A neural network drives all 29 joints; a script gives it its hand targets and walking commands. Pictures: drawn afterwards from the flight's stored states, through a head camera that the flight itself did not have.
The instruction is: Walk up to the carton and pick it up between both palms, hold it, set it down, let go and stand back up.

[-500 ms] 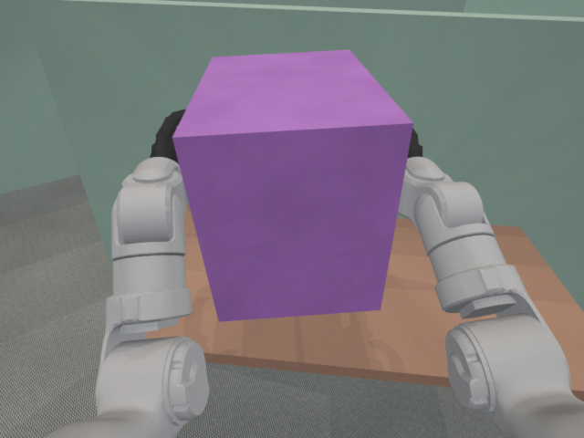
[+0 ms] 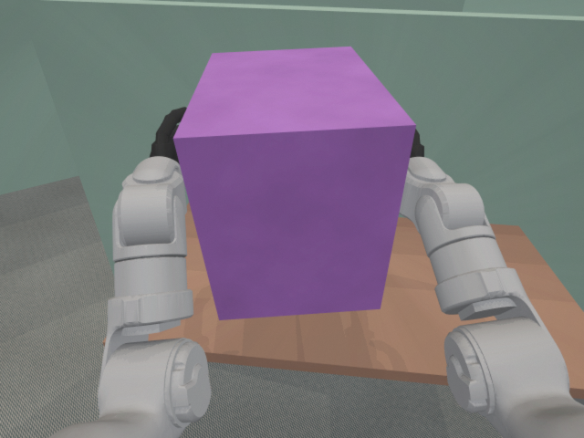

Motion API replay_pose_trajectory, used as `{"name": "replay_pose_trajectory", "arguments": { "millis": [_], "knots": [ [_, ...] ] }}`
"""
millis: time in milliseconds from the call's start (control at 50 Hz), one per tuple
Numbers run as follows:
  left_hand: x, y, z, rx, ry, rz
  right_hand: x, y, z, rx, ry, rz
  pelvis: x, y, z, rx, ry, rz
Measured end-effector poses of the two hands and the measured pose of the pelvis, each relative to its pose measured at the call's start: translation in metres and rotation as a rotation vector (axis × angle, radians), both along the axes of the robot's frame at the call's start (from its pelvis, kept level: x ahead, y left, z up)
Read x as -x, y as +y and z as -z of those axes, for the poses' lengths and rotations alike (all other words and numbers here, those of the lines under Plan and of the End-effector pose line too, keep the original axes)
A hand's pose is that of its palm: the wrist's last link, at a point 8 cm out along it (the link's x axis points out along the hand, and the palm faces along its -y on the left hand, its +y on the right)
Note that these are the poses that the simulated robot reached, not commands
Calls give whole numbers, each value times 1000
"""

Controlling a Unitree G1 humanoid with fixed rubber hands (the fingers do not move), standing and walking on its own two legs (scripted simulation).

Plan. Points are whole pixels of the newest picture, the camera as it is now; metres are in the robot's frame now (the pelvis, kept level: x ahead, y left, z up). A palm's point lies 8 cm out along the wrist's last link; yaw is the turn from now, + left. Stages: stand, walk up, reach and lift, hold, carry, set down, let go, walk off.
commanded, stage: hold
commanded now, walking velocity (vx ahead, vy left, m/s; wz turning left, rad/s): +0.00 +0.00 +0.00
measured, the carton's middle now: (290, 172) +0.40 +0.00 +0.25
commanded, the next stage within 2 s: none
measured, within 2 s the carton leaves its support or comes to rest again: neither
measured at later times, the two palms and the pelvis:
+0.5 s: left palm (166, 162) +0.36 +0.16 +0.28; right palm (406, 163) +0.37 -0.14 +0.28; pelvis -0.01 -0.01 +0.00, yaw +0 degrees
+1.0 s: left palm (160, 167) +0.36 +0.16 +0.28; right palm (400, 164) +0.37 -0.14 +0.27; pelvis +0.00 +0.00 +0.00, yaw +0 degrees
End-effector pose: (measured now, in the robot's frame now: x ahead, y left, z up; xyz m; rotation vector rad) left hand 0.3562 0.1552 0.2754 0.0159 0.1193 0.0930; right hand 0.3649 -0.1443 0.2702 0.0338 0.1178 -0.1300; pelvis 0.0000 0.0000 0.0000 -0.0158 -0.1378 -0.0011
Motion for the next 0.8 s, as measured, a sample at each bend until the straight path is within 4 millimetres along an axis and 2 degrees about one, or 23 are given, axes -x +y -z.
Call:
{"name": "replay_pose_trajectory", "arguments": {
  "millis": [400, 800],
  "knots": [
    [0, 0, -8, 2, 7, -4, 0, 0, -6, 4, 9, -3, 7, -6, 0, -5, 18, -3],
    [-2, 2, -3, 5, 4, -1, -2, 2, -3, 13, 9, -3, 3, -4, 0, -2, 19, -5]
  ]
}}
